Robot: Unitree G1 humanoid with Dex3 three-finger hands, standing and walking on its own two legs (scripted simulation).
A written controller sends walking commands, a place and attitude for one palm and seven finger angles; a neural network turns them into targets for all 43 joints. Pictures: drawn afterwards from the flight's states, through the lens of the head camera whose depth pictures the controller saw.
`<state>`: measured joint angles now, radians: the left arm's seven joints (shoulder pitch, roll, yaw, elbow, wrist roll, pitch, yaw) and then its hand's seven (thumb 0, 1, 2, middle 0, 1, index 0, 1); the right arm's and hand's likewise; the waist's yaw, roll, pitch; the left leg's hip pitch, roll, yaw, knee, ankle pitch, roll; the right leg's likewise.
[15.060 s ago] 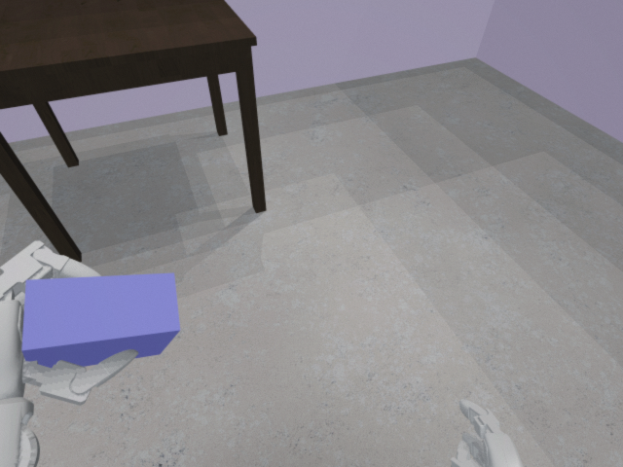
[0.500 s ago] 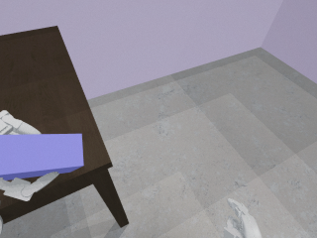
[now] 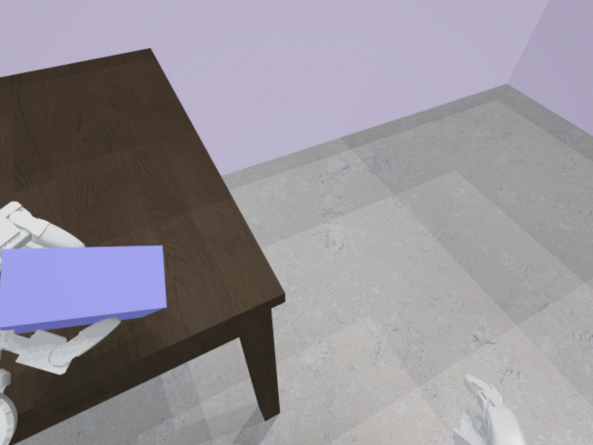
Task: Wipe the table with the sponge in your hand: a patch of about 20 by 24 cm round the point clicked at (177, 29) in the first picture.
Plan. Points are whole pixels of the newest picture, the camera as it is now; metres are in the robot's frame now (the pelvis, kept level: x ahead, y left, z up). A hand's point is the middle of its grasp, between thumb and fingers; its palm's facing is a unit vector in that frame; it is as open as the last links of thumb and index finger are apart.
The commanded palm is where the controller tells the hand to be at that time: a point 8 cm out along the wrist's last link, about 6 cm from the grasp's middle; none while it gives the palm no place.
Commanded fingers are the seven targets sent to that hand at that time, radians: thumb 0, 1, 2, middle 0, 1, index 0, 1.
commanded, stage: come to a stop and stand still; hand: left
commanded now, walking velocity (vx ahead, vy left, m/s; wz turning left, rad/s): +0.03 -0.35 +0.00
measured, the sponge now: (108, 288) +0.23 +0.20 +0.16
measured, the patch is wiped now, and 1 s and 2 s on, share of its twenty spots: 0.00 0.00 0.00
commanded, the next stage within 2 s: look again from close up in 1.04 s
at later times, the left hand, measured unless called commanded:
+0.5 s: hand out of the picture +0.23 +0.31 +0.20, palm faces +0.49 -0.78 -0.38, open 10.0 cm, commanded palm +0.14 +0.31 +0.20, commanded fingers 0.00 0.10 1.30 -1.20 -1.60 -1.20 -1.60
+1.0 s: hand out of the picture +0.23 +0.32 +0.18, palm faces +0.38 -0.86 -0.35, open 10.0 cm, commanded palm +0.17 +0.35 +0.20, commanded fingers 0.00 0.10 1.30 -1.20 -1.60 -1.20 -1.60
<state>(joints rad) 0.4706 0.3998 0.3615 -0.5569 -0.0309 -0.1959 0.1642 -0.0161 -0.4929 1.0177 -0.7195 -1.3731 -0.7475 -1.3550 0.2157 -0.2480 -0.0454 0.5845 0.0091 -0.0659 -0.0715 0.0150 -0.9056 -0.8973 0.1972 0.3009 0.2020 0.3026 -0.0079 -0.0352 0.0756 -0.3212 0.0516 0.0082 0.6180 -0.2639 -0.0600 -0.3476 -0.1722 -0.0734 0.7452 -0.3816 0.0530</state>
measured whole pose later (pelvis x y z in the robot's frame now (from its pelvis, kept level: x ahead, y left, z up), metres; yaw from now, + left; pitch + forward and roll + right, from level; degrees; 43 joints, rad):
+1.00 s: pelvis +0.01 +0.07 +0.02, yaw -1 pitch +0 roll -1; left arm 0.39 0.36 0.35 -0.49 -0.02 -0.21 0.11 -0.02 -0.49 1.02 -0.72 -1.37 -0.75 -1.35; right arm 0.18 -0.15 0.04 0.60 -0.01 -0.15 -0.02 0.02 -0.90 -0.90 0.20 0.30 0.21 0.30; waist 0.03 -0.05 0.06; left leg -0.26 0.02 0.04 0.50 -0.23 0.03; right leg -0.17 -0.03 0.01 0.41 -0.23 0.05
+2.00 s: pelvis -0.01 +0.07 +0.02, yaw +0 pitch -2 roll -2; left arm 0.38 0.38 0.37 -0.43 -0.02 -0.24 0.10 -0.02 -0.49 1.02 -0.72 -1.37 -0.75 -1.35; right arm 0.23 -0.18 0.02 0.61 0.01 -0.17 -0.03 0.02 -0.90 -0.90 0.20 0.30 0.20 0.30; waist 0.05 -0.05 0.06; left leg -0.27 0.01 0.04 0.51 -0.21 0.04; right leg -0.18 -0.04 0.00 0.43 -0.22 0.05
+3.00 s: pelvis +0.01 +0.07 +0.02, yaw +0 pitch -1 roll -1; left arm 0.43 0.36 0.34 -0.49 -0.04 -0.16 0.12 -0.02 -0.49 1.02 -0.72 -1.37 -0.75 -1.35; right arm 0.19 -0.18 0.01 0.58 0.02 -0.10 -0.04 0.02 -0.90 -0.90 0.20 0.30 0.20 0.30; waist 0.03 -0.03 0.08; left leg -0.23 0.02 0.03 0.47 -0.21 0.02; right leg -0.14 -0.03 -0.01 0.38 -0.22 0.04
